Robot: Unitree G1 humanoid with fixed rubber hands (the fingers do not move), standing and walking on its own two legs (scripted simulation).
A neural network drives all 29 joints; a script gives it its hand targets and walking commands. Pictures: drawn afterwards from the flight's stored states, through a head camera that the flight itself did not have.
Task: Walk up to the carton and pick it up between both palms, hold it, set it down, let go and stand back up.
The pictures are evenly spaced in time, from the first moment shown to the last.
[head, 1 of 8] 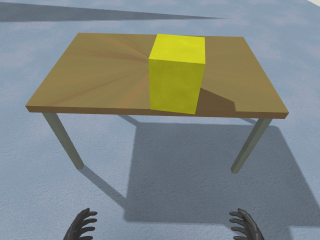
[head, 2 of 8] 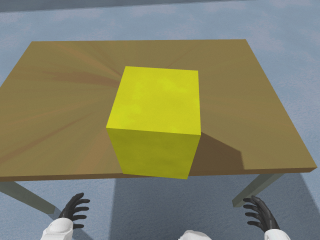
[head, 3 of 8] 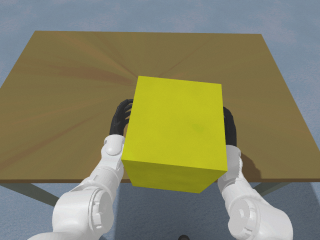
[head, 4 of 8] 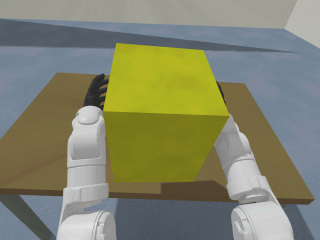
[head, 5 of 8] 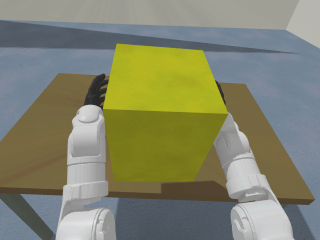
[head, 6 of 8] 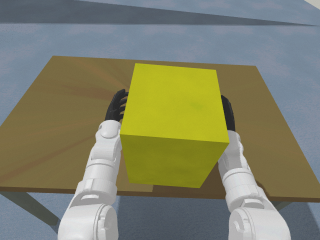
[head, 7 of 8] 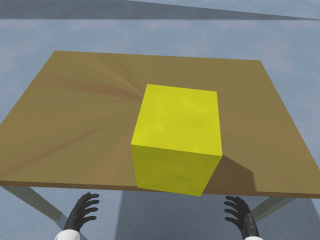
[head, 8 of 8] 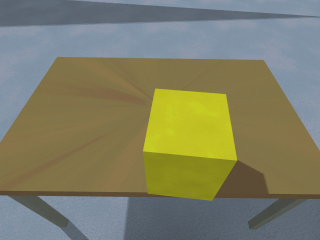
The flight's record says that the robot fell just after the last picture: no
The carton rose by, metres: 0.20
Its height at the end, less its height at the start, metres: +0.00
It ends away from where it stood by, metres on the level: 0.01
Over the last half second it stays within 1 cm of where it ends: yes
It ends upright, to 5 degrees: yes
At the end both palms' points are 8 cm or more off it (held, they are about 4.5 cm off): yes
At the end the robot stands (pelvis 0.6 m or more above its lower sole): yes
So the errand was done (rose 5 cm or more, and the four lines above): yes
